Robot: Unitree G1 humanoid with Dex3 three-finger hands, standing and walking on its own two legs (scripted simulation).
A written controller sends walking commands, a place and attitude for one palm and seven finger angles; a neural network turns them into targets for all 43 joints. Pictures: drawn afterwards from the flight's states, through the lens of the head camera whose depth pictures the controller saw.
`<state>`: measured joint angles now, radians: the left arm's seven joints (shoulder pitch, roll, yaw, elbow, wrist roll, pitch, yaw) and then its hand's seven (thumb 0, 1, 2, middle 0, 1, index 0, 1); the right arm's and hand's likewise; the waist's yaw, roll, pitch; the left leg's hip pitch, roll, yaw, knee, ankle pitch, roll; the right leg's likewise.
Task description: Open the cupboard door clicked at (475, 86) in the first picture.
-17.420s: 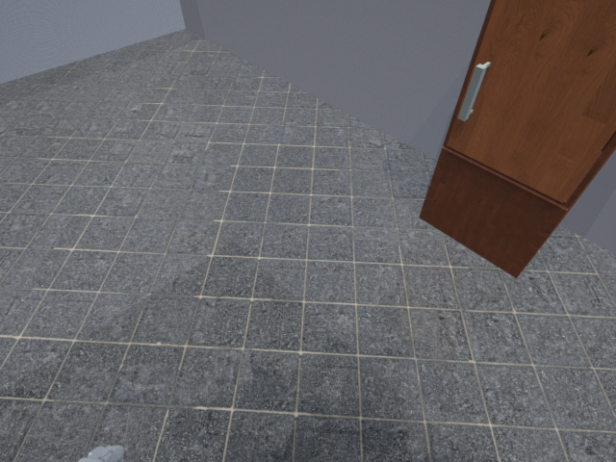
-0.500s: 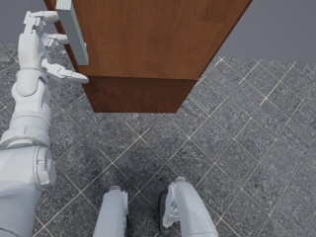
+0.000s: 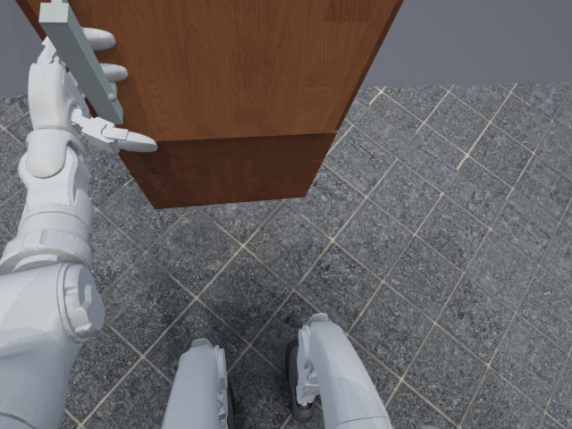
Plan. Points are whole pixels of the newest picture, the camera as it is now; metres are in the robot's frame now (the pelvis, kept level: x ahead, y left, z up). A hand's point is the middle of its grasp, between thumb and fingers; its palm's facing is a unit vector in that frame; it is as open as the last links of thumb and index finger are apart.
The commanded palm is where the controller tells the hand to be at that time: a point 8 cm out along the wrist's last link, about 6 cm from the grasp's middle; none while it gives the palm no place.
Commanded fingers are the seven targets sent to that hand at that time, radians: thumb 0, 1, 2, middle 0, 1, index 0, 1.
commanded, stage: slide the fingers in behind the handle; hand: left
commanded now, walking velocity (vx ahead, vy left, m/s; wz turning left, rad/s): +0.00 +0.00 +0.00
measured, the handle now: (90, 61) +0.58 +0.20 +0.04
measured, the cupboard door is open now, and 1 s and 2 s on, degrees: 0 1 37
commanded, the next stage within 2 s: close the thumb around the handle in 0.02 s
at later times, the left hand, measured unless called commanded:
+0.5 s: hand (112, 99) +0.53 +0.17 +0.03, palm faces +0.03 -1.00 -0.03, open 10.0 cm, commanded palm +0.51 +0.21 +0.03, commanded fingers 0.00 0.62 0.78 -0.38 -1.32 -0.38 -1.32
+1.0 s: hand (112, 99) +0.53 +0.17 +0.03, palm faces +0.03 -1.00 -0.02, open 5.9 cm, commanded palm +0.50 +0.21 +0.03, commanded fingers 0.00 0.90 0.90 -0.40 -1.35 -0.40 -1.35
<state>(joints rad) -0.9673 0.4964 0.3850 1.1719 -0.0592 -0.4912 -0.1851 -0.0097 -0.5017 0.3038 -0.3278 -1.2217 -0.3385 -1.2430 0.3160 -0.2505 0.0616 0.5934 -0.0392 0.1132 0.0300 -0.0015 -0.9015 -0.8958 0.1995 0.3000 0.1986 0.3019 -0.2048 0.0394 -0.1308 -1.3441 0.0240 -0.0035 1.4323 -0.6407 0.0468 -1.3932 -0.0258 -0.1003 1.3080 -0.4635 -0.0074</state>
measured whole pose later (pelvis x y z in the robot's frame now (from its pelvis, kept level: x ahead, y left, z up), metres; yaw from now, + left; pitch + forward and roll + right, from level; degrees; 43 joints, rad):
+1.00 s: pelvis +0.01 +0.00 +0.01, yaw +0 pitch +31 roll -4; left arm -0.92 0.47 0.38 1.15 -0.07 -0.50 -0.18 0.01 0.69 0.81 -0.37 -1.35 -0.35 -1.35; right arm 0.30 -0.26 0.04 0.60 -0.04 0.11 0.02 0.00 -0.90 -0.90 0.20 0.30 0.20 0.30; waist -0.19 0.04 -0.14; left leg -1.30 0.02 0.00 1.41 -0.64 0.04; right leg -1.36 -0.02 -0.10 1.29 -0.47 -0.01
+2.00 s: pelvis +0.02 -0.05 +0.03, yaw +4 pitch +23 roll +1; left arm 0.07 -0.11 -0.15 0.35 0.11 -0.54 0.56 0.02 0.65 0.73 -0.31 -1.32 -0.37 -1.35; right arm 0.17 -0.18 -0.02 0.59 -0.08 -0.05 0.04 0.01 -0.90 -0.90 0.20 0.30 0.20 0.30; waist -0.02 0.00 -0.20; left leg -1.06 0.01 -0.01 1.27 -0.62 -0.03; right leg -1.15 -0.04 -0.10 1.26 -0.52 -0.07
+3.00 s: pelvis +0.00 -0.03 +0.02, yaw +4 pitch +22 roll +0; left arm -0.01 -0.11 -0.23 0.37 0.14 -0.47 0.60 -0.01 -0.50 0.31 -0.40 -0.70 -0.41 -0.74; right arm 0.15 -0.18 -0.01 0.61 -0.09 -0.11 0.02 0.01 -0.90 -0.90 0.20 0.30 0.20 0.30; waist -0.01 0.02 -0.20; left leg -1.11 -0.01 -0.01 1.33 -0.61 -0.01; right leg -1.19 -0.05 -0.10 1.30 -0.50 -0.05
